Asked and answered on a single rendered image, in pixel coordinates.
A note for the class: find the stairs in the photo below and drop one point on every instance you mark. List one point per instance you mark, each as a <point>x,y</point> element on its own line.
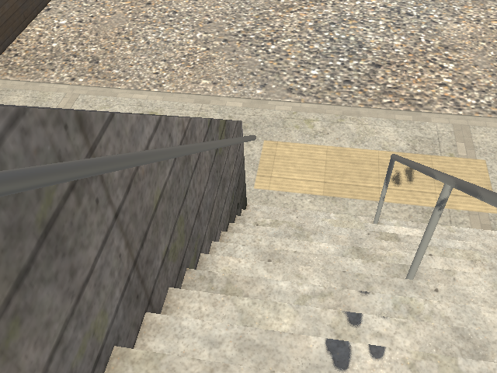
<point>294,291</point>

